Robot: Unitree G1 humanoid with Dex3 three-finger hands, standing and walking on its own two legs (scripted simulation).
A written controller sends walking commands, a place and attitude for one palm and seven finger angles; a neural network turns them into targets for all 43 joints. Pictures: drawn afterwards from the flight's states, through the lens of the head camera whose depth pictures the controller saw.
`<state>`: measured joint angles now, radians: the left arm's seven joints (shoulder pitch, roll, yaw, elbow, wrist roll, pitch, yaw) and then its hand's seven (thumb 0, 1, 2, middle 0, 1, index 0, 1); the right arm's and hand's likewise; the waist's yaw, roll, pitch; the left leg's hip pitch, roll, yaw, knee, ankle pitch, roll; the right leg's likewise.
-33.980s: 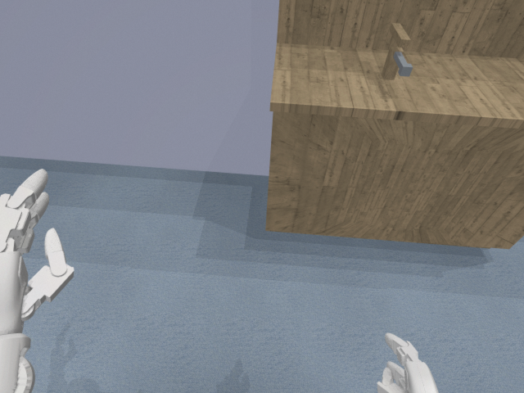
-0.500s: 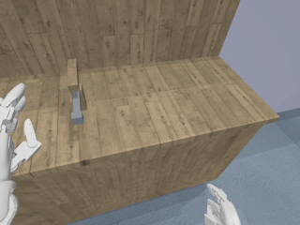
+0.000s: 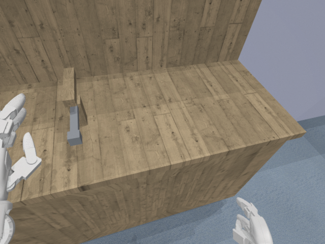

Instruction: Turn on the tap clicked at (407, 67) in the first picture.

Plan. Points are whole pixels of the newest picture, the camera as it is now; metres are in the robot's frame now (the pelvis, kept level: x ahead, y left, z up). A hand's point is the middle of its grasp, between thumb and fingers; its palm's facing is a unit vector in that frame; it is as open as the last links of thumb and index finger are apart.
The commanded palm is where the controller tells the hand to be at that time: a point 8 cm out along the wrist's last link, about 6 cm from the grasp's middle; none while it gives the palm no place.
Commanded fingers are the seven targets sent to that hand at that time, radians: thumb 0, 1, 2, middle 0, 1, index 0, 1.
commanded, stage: come to a stop and stand still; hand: left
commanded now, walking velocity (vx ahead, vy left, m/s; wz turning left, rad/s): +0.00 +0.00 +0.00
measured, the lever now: (74, 137) +0.33 +0.25 +0.06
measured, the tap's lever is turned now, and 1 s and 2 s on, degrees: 0 0 0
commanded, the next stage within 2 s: look again from close up in 0.10 s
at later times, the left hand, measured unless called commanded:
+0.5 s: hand (42, 162) +0.22 +0.24 +0.16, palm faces +0.38 -0.85 -0.36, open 7.4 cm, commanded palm +0.16 +0.27 +0.17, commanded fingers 0.00 0.90 0.90 -0.20 -0.30 -0.20 -0.30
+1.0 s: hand (43, 189) +0.18 +0.22 +0.14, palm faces +0.46 -0.83 -0.31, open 7.4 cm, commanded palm +0.14 +0.26 +0.16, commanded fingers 0.00 0.90 0.90 -0.20 -0.30 -0.20 -0.30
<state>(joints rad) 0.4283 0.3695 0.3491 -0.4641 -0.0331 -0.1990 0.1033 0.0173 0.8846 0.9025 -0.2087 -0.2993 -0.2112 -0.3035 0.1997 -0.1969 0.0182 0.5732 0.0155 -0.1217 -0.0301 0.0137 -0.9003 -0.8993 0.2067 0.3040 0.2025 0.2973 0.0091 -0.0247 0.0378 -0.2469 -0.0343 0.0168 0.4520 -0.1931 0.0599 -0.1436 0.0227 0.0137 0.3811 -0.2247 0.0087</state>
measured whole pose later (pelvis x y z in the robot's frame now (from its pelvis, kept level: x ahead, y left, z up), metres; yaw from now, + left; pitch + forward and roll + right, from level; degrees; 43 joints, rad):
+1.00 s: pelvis -0.04 -0.04 -0.02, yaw +3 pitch -1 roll +0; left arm 0.32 0.35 0.30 -0.38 -0.07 -0.09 0.12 0.02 0.88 0.90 -0.21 -0.30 -0.21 -0.30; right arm 0.13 -0.23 0.05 0.63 -0.01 -0.12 -0.02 0.01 -0.90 -0.90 0.21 0.30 0.20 0.30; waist 0.05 0.01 0.00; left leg -0.41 -0.03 -0.03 0.66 -0.24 0.02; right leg -0.33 0.02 -0.05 0.69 -0.34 -0.04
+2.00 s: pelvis -0.01 -0.05 -0.03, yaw +4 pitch +1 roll +0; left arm 0.50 0.26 0.24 -0.46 -0.21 -0.01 0.12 0.02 0.89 0.90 -0.20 -0.30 -0.21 -0.30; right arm 0.19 -0.23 0.07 0.63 0.02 -0.26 -0.08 0.01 -0.90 -0.90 0.21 0.30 0.20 0.30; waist 0.08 0.06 -0.07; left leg -0.43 -0.02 -0.07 0.71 -0.30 -0.01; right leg -0.32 0.04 -0.09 0.70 -0.39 -0.06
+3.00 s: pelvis -0.01 -0.06 -0.03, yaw +5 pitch +1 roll -1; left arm 0.55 0.23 0.22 -0.49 -0.26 0.02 0.14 0.02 0.89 0.90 -0.20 -0.30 -0.20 -0.30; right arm 0.21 -0.25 0.06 0.63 0.03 -0.30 -0.09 0.02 -0.90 -0.90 0.21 0.30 0.20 0.30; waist 0.08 0.07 -0.09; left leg -0.46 -0.02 -0.09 0.75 -0.31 -0.02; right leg -0.34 0.05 -0.11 0.72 -0.41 -0.08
